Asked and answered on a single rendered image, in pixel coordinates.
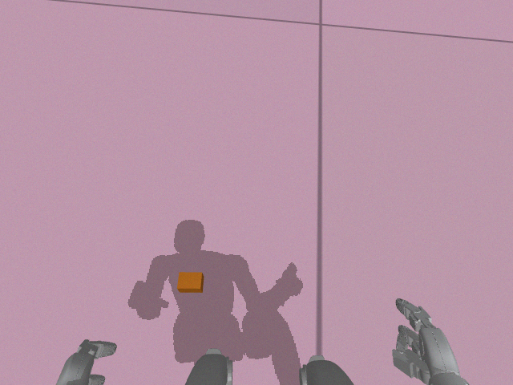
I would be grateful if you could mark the small box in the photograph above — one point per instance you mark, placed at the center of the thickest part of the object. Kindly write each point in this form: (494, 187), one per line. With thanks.
(190, 282)

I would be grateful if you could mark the right robot hand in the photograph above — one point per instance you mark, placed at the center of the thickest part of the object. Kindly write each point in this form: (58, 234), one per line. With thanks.
(431, 353)

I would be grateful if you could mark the left robot hand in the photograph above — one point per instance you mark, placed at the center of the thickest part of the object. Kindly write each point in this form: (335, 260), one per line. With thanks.
(77, 369)

